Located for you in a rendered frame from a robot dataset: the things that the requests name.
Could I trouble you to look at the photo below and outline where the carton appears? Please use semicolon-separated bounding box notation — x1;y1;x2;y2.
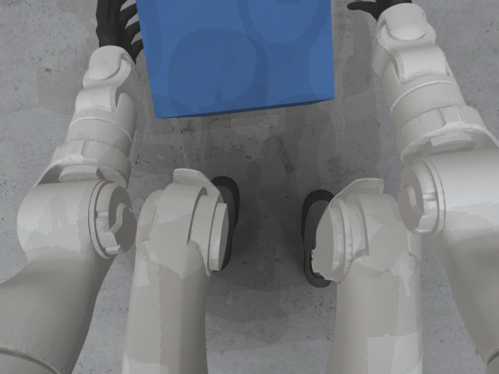
136;0;335;118

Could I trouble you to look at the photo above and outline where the right robot forearm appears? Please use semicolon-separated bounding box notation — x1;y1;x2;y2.
371;3;499;165

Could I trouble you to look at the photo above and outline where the robot left upper arm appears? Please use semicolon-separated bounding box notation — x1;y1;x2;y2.
0;179;137;374

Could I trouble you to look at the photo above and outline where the robot right upper arm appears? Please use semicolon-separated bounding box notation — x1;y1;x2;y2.
397;148;499;374

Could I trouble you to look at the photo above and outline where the right robot hand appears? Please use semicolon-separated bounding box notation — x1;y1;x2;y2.
347;0;412;21

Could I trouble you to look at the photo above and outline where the right robot foot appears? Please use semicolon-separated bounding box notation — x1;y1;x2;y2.
301;190;334;288

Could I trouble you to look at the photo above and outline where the left robot thigh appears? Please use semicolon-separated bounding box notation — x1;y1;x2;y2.
121;183;229;374

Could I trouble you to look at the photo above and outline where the left robot forearm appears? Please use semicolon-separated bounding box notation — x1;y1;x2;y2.
17;45;144;251

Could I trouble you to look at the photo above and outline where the left robot hand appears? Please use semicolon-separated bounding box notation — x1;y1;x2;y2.
96;0;143;64

